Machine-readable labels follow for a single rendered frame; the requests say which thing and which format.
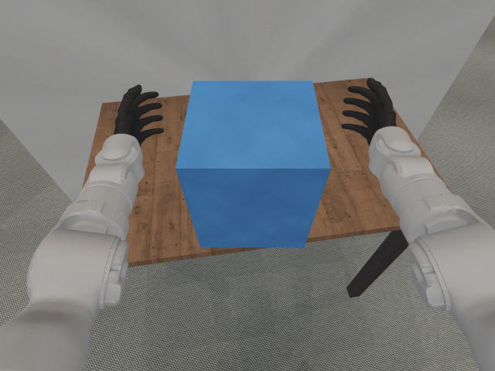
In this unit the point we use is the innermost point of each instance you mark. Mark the right robot upper arm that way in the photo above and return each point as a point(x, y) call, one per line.
point(454, 270)

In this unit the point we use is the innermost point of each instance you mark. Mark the left robot upper arm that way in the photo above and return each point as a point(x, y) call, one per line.
point(78, 273)

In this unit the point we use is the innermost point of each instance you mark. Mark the robot right forearm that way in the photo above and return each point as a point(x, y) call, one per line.
point(420, 198)

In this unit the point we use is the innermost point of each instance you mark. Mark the right robot hand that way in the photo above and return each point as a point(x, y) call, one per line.
point(380, 109)

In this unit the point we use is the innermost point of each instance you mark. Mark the left robot hand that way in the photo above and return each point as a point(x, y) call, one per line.
point(128, 122)

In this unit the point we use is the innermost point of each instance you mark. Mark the carton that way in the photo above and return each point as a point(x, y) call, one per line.
point(252, 162)

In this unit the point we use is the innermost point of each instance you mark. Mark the robot left forearm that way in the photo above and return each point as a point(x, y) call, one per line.
point(107, 198)

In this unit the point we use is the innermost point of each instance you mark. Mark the table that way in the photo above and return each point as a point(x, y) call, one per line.
point(352, 203)

